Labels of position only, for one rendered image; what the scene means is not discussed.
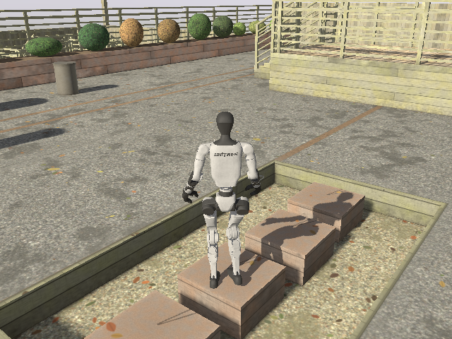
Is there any robot right hand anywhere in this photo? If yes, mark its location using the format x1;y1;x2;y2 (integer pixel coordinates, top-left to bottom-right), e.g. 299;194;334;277
245;184;261;196

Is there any right robot upper arm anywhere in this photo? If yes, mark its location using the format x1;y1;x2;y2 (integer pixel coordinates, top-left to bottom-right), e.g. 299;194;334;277
240;142;258;180

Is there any robot left shin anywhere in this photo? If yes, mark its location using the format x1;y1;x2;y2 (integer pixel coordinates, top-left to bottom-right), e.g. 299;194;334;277
207;232;218;279

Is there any robot right shin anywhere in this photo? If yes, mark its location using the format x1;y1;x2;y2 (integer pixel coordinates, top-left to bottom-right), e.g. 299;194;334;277
227;227;241;275

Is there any robot shin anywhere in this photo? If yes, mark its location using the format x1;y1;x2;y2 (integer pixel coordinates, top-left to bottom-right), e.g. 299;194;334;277
207;232;218;279
227;227;241;275

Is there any robot right forearm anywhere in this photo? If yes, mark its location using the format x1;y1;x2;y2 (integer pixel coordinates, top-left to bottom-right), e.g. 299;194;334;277
251;169;261;188

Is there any robot left hand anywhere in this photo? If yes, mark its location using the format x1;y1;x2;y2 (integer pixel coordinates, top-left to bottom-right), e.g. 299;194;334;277
182;190;198;203

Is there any robot left forearm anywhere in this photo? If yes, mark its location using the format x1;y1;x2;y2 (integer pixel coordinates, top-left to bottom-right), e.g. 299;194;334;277
184;171;198;194

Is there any left robot upper arm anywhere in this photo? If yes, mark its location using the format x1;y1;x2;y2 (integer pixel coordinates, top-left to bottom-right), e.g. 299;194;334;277
192;143;211;182

